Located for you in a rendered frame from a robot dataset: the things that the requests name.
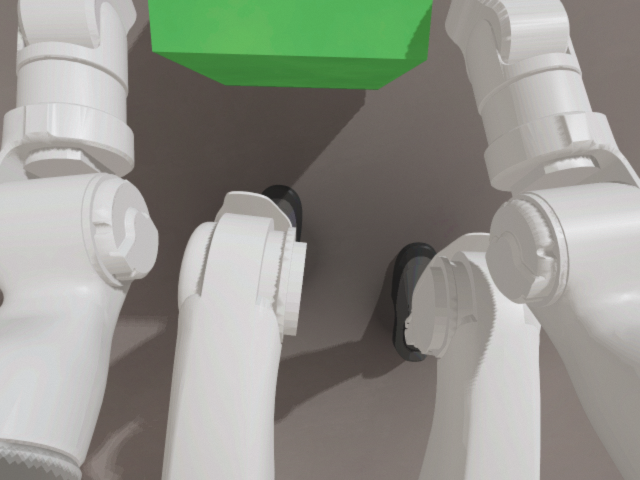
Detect left robot upper arm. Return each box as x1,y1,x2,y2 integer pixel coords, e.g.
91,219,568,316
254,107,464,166
0,173,158,480

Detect right robot upper arm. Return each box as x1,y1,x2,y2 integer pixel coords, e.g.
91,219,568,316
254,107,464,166
485,181,640,480

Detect robot left foot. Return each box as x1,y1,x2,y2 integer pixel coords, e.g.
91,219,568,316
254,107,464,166
261,185,302,242

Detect robot left forearm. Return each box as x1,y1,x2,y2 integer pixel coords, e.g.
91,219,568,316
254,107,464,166
0,0,136,184

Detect carton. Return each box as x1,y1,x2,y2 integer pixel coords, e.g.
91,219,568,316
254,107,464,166
148,0,433,90

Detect left robot shin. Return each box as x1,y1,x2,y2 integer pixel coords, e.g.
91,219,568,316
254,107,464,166
178,191,292,311

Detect robot right forearm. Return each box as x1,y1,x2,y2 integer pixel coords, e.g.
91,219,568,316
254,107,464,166
445,0,640,197

